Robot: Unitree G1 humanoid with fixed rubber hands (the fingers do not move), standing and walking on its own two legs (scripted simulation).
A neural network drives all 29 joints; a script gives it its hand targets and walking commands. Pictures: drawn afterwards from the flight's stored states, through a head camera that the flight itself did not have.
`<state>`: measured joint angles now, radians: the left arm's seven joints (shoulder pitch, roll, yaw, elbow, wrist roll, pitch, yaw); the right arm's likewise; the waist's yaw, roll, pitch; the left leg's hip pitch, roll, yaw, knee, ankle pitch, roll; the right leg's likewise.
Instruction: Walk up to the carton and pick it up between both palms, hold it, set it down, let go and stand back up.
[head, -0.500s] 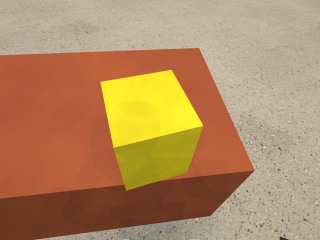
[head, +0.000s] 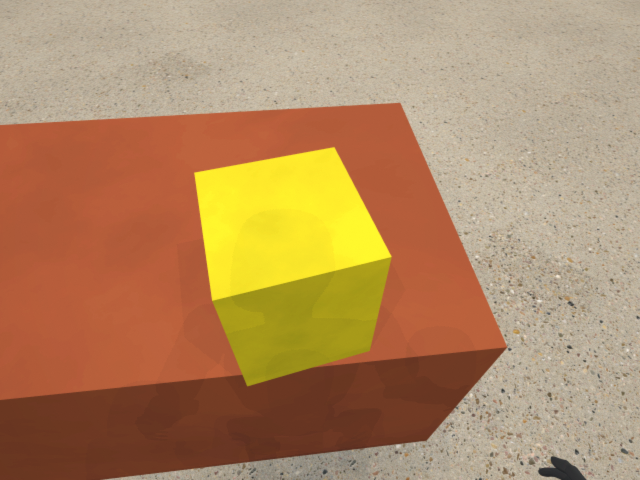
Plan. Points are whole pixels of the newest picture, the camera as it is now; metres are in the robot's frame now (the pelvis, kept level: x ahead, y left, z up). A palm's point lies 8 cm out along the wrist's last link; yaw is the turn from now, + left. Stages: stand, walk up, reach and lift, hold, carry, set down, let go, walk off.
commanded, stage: walk up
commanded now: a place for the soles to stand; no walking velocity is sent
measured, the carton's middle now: (289, 269) +0.41 +0.06 +0.00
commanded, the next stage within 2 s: reach and lift in 1.00 s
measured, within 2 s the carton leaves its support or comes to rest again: neither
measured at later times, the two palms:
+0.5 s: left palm out of the picture +0.08 +0.31 -0.10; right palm out of the picture +0.09 -0.31 -0.09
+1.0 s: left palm out of the picture +0.07 +0.31 -0.09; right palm out of the picture +0.08 -0.30 -0.09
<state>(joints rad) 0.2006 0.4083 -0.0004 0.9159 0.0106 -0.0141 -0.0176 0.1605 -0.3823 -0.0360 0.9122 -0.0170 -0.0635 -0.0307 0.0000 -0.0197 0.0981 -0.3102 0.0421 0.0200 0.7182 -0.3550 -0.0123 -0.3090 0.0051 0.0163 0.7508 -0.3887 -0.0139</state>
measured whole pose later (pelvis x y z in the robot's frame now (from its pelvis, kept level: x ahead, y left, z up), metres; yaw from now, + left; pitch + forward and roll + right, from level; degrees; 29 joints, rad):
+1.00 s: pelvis -0.02 +0.00 +0.01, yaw +0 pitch -2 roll +1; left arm 0.16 0.39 0.00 0.92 0.01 -0.01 -0.02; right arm 0.11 -0.38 0.00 0.98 -0.02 -0.04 0.00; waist 0.00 -0.02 0.07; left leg -0.31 0.04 0.02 0.61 -0.26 -0.01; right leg -0.31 0.00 0.02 0.65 -0.30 -0.01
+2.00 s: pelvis -0.03 -0.01 +0.02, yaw +1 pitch -2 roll +2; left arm 0.13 0.22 0.00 0.50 -0.03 0.08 0.08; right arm 0.21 -0.31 0.00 0.64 0.04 -0.27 0.09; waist 0.00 -0.03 0.03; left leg -0.28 0.03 0.02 0.51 -0.20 -0.02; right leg -0.31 0.00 0.01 0.61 -0.27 -0.03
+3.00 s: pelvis +0.00 -0.01 +0.02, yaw +1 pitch +1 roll +2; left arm 0.18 0.10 0.00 0.43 -0.10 -0.25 0.18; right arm 0.10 -0.30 0.13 0.51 0.26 -0.39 0.11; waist 0.00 -0.03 -0.03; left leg -0.27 0.03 0.02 0.44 -0.20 -0.03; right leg -0.30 -0.01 0.01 0.55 -0.27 -0.02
